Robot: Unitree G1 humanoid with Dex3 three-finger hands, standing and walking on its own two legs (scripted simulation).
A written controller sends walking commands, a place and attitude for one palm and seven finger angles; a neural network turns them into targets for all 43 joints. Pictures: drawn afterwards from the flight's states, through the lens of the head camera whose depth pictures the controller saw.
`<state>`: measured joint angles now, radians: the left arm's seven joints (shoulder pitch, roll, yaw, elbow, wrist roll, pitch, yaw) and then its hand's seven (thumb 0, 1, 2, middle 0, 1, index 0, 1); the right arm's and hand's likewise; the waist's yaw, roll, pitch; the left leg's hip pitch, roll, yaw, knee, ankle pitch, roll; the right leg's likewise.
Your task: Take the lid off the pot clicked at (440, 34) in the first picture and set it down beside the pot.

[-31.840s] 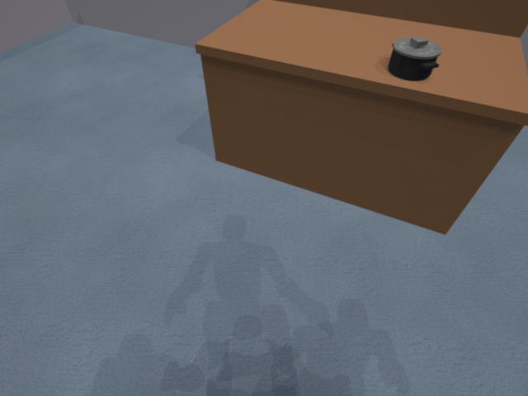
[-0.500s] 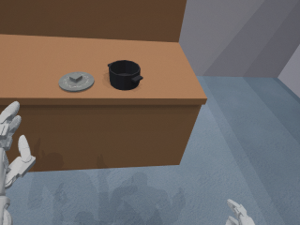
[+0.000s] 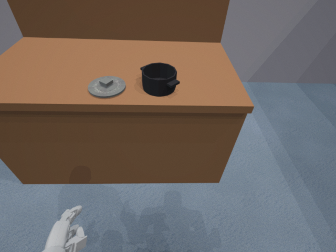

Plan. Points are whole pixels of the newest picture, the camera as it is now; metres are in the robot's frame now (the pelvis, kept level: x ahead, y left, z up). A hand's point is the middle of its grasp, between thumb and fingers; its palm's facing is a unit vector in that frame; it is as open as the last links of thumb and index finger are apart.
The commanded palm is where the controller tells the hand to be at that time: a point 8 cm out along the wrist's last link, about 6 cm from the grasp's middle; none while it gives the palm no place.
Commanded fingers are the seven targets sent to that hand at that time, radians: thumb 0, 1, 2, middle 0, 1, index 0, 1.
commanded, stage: let the arm hang, fingers relaxed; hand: left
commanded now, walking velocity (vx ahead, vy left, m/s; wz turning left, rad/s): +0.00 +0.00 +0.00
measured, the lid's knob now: (106, 81) +0.81 +0.26 -0.02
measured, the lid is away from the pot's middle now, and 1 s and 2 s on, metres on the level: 0.24 0.24 0.24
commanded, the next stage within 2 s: look to check the result in 0.94 s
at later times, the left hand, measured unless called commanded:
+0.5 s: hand out of the picture +0.09 +0.19 -0.14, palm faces +0.04 -0.97 -0.22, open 7.3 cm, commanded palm none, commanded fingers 0.00 0.90 0.90 -0.20 -0.30 -0.20 -0.30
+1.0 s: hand out of the picture +0.10 +0.18 -0.14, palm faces +0.01 -0.98 -0.21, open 7.3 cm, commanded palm none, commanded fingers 0.00 0.90 0.90 -0.20 -0.30 -0.20 -0.30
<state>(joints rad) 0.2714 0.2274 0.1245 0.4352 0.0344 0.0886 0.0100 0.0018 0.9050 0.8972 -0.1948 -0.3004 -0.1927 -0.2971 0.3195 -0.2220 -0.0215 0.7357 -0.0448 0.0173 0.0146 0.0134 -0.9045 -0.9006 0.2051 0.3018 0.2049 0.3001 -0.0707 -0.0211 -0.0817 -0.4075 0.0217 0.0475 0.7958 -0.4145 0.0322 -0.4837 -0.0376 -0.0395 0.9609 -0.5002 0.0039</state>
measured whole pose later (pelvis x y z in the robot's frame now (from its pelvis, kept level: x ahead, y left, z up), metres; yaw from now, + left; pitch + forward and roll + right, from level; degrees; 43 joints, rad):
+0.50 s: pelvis +0.06 +0.00 +0.03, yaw +0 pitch +1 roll +0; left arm 0.26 0.19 0.03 1.01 0.00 0.01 0.03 0.00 0.91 0.90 -0.20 -0.30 -0.20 -0.30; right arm 0.26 -0.15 -0.03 0.98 -0.01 -0.01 -0.04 0.01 -0.93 -0.90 0.20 0.30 0.20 0.30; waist 0.00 0.00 0.04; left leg -0.17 -0.01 0.04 0.50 -0.34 0.03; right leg -0.22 0.01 0.03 0.51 -0.30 0.00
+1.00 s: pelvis +0.06 +0.00 +0.03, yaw -1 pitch +0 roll +0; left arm 0.23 0.16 0.02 1.06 0.01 0.01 0.03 0.00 0.92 0.90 -0.20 -0.30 -0.20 -0.30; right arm 0.30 -0.14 -0.03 1.08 -0.01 0.01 -0.03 0.01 -0.91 -0.90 0.20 0.30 0.20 0.30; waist -0.02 0.01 0.05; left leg -0.12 0.00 0.05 0.47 -0.34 0.02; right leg -0.17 0.02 0.04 0.48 -0.30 0.00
